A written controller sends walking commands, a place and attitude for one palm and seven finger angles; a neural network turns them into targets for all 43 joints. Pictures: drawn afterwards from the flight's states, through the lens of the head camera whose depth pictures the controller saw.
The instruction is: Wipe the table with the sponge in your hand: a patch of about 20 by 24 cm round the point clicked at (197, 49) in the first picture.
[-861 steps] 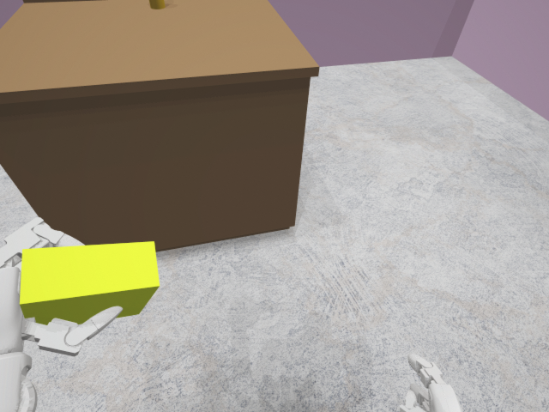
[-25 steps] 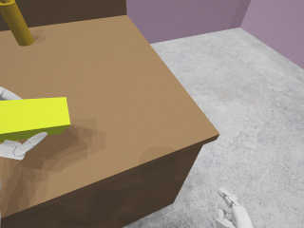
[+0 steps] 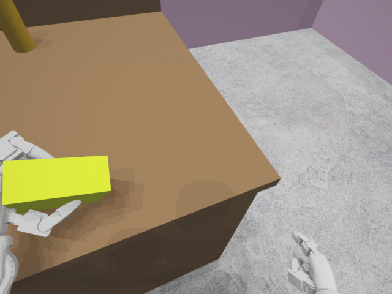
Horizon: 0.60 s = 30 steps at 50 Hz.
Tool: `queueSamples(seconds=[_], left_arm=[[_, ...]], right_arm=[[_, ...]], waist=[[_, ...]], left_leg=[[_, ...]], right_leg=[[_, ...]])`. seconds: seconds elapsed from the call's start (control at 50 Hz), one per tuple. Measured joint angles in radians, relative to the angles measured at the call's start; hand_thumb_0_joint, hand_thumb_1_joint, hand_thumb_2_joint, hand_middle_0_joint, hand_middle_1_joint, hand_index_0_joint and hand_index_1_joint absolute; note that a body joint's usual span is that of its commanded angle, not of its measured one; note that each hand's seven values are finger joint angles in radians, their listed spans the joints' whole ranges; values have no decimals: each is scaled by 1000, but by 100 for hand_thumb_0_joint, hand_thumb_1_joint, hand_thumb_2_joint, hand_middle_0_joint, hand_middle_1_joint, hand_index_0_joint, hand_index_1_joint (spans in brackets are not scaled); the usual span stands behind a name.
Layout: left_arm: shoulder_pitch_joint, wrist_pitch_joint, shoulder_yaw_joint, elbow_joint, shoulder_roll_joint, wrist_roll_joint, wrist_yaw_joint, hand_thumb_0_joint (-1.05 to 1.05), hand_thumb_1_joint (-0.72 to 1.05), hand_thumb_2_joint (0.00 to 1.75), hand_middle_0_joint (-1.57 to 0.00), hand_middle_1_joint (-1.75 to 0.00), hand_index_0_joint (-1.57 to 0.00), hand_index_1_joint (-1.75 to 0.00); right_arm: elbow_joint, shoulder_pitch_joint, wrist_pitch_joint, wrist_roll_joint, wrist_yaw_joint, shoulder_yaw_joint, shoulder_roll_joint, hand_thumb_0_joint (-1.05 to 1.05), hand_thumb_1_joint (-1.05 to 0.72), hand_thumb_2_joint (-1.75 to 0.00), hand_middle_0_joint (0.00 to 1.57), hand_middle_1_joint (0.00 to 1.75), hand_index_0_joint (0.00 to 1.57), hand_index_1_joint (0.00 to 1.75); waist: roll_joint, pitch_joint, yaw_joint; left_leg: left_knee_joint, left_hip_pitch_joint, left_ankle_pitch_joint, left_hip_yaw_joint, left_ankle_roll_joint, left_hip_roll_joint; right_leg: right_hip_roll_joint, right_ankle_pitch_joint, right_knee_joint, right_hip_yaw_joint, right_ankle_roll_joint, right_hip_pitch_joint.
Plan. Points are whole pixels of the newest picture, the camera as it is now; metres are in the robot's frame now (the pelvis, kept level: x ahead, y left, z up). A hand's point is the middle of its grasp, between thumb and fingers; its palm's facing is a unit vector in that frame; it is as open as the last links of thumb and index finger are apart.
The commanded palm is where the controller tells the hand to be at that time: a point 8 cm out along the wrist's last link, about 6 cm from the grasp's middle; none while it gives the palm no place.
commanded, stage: come to a stop and stand still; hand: left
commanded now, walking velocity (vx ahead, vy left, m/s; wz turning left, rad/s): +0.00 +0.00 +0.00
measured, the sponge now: (75, 184) +0.24 +0.22 +0.14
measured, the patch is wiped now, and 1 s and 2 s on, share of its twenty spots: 0.05 0.05 0.05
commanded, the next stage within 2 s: look again from close up in 0.10 s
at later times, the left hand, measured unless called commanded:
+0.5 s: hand (25, 192) +0.21 +0.27 +0.16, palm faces +0.40 -0.85 -0.34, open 9.5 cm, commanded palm +0.15 +0.30 +0.18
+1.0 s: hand out of the picture +0.18 +0.28 +0.19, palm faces +0.49 -0.64 -0.59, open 9.5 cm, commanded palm +0.14 +0.29 +0.22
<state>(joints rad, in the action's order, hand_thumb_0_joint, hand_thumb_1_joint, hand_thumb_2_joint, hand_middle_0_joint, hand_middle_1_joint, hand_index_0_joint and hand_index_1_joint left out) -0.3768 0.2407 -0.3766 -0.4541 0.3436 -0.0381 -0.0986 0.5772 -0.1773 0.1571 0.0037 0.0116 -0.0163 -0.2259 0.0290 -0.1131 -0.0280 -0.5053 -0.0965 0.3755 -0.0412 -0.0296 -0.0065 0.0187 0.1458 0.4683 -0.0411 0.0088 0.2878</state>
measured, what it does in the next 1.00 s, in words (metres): stands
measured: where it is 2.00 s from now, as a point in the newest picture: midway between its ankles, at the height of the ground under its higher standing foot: outside the picture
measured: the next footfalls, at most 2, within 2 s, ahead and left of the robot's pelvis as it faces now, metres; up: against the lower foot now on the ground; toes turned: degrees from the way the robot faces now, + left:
none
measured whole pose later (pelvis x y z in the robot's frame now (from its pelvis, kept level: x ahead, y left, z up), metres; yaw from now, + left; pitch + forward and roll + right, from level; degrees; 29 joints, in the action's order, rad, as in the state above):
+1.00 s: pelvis -0.03 -0.02 -0.01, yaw +4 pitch -1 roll +1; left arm -0.20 -0.03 -0.41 -0.39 0.54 0.05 -0.02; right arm 0.59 -0.15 0.08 0.00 0.06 0.02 -0.25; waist -0.01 -0.02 -0.10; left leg -0.63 -0.23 0.38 0.03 -0.01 -0.03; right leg 0.03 0.22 0.62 -0.04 -0.01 0.39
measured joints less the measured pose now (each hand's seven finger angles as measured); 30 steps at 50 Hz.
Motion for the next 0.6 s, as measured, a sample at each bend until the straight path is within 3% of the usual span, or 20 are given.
queueSamples(seconds=[0.26,0.58,0.6], left_arm=[[-11,-11,5,-25,13,-2,-2,-1,-43,103,-79,-138,-79,-139],[-9,-13,11,-16,10,8,-6,-1,-44,103,-79,-138,-79,-139],[32,-10,17,-4,50,16,4,-1,-44,103,-79,-138,-79,-139]], right_arm=[[-10,-1,-22,-1,-6,27,46,2,-90,-90,21,30,20,30],[11,-41,-20,1,-2,22,42,2,-90,-90,21,30,20,30],[-15,-63,-22,15,22,39,32,2,-90,-90,21,30,20,30]], waist=[[15,2,1],[17,7,5],[13,6,3]], left_leg=[[-9,0,0,3,-11,-10],[-9,3,-5,6,-19,-17],[-27,-14,-1,19,-20,-15]], right_leg=[[10,-10,-11,-1,12,-12],[17,-22,-28,-3,20,-25],[10,12,3,2,28,-12]])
